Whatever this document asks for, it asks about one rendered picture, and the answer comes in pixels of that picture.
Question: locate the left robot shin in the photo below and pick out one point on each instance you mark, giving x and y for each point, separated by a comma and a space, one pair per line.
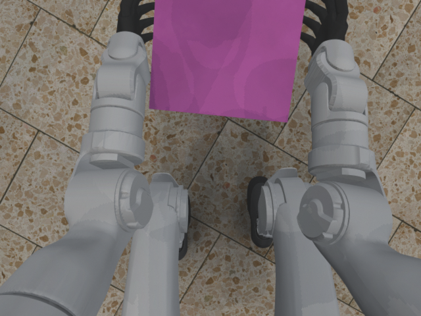
165, 177

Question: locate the robot left foot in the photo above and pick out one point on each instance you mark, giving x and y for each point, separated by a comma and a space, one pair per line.
183, 249

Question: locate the robot right forearm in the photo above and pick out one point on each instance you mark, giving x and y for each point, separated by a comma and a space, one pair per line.
339, 118

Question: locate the left robot upper arm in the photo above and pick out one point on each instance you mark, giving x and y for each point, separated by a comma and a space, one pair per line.
71, 277

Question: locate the robot left forearm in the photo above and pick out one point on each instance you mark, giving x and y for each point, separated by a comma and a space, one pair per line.
114, 139

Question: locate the right robot hand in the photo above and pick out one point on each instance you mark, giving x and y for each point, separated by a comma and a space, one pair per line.
333, 22

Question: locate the carton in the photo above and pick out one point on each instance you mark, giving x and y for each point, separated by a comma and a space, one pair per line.
231, 58

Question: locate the right robot upper arm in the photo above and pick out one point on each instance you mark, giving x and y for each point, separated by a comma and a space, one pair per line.
350, 226

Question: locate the left robot hand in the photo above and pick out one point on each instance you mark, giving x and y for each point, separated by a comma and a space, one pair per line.
129, 18

